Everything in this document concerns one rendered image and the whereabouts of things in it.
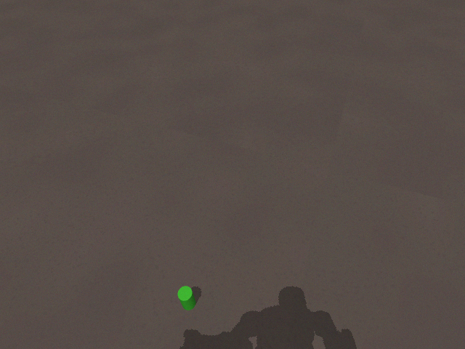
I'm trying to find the can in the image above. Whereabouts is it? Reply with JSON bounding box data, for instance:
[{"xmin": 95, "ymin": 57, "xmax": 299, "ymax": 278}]
[{"xmin": 178, "ymin": 286, "xmax": 195, "ymax": 310}]

